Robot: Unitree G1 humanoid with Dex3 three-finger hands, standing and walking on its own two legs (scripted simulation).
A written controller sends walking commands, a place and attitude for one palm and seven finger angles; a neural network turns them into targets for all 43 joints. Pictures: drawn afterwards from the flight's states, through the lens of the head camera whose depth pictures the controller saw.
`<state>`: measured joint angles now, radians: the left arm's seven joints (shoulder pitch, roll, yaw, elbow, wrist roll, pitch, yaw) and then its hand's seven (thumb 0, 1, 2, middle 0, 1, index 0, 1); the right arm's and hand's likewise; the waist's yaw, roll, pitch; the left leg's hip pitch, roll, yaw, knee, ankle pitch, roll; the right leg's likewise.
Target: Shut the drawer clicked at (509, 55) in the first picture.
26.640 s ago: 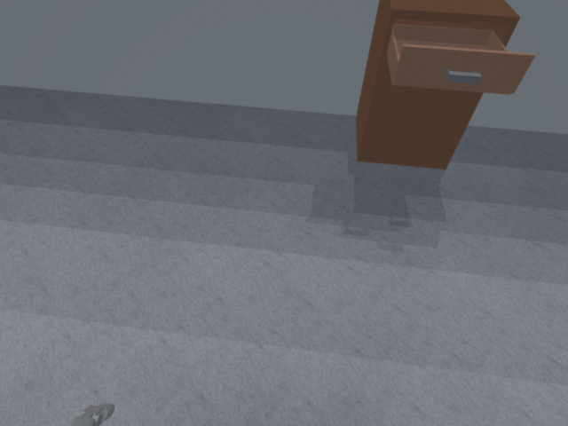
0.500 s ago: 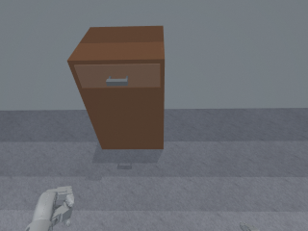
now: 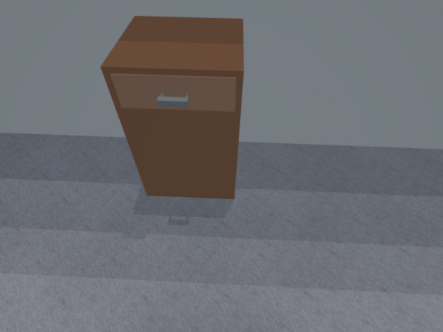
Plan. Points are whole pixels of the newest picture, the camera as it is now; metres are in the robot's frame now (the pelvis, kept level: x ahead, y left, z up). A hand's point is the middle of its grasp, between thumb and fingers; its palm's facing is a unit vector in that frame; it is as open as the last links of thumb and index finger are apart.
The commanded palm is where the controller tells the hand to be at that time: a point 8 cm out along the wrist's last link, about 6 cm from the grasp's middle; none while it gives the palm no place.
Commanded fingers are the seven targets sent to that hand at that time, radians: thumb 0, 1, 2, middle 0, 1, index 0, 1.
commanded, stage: let the arm hang, fingers relaxed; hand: left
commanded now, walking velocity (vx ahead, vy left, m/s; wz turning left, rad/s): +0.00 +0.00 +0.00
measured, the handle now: (173, 98) +0.86 +0.23 -0.10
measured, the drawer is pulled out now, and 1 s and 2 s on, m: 0.00 0.00 0.00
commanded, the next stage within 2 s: look to check the result in 0.44 s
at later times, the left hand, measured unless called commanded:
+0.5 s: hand out of the picture +0.06 +0.18 -0.17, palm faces +0.01 -0.97 -0.22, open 7.3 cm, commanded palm none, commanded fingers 0.00 0.90 0.90 -0.20 -0.30 -0.20 -0.30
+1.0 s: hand out of the picture +0.06 +0.18 -0.17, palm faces +0.00 -0.97 -0.25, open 7.3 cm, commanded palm none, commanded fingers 0.00 0.90 0.90 -0.20 -0.30 -0.20 -0.30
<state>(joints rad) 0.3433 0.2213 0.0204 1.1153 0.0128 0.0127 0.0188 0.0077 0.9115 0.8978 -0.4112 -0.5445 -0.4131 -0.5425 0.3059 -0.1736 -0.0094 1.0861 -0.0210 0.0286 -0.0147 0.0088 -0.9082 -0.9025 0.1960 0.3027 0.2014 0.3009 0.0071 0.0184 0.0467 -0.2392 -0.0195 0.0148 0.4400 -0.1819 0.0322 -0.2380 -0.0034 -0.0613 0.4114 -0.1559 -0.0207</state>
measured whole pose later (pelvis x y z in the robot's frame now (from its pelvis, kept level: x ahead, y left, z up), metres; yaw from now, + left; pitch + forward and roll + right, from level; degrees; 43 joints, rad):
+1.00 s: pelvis +0.03 -0.01 +0.01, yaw -1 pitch -2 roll +0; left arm 0.21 0.21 0.02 1.15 0.01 -0.02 0.02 0.00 0.91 0.90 -0.20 -0.29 -0.20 -0.30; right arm 0.21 -0.20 -0.01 1.14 -0.02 0.00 -0.03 0.01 -0.91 -0.90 0.20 0.30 0.20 0.30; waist 0.00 0.02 0.06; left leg -0.14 0.00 0.02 0.36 -0.19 0.01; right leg -0.15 0.02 -0.05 0.35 -0.18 -0.03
